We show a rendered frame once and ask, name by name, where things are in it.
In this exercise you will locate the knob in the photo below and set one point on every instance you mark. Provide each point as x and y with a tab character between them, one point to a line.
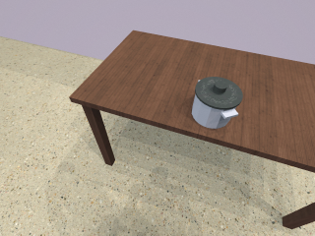
220	86

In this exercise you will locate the table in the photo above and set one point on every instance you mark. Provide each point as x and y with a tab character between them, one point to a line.
151	78

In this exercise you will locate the lid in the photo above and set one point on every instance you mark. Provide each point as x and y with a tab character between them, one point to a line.
229	99

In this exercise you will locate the pot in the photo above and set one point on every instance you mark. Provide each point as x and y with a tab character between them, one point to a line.
210	117

